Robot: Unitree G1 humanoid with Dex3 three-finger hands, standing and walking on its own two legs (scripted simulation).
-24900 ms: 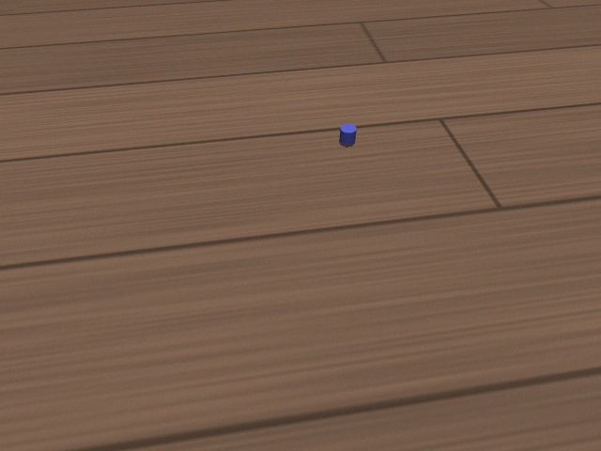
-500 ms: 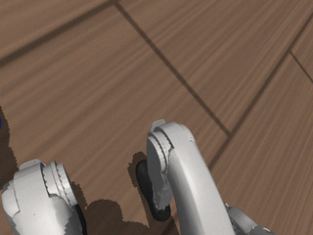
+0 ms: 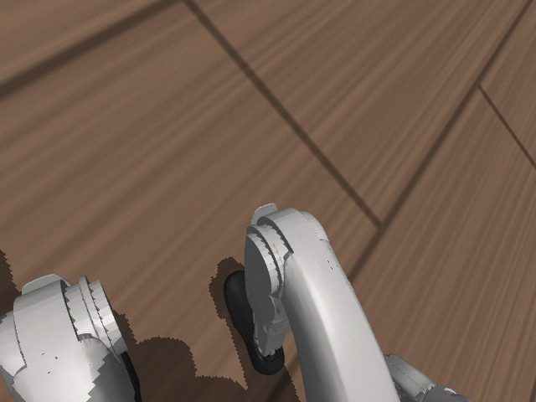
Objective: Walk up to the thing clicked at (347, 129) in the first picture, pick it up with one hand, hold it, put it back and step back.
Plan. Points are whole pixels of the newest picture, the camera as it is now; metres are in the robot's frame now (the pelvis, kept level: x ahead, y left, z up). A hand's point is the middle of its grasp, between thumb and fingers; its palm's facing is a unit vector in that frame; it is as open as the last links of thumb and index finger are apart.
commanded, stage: open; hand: left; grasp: from above
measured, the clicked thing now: out of the picture +0.43 +0.33 -0.26
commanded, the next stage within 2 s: withdraw in 0.44 s
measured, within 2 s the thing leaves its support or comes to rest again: rests again in 0.86 s
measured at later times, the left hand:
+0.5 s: hand out of the picture +0.42 +0.31 -0.23, palm faces -0.44 -0.18 -0.88, open 13.6 cm
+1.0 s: hand out of the picture +0.43 +0.35 -0.09, palm faces -0.30 -0.05 -0.95, open 14.2 cm
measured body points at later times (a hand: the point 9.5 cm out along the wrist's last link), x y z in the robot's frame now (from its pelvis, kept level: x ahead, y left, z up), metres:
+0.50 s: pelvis +0.00 +0.00 +0.00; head +0.26 +0.12 +0.35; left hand +0.44 +0.32 -0.18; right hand +0.06 -0.26 -0.07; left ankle +0.06 +0.13 -0.26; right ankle +0.11 -0.12 -0.26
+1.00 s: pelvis +0.00 +0.00 +0.04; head +0.21 +0.08 +0.43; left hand +0.44 +0.35 -0.04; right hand +0.10 -0.26 -0.07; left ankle +0.06 +0.13 -0.26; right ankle +0.11 -0.12 -0.26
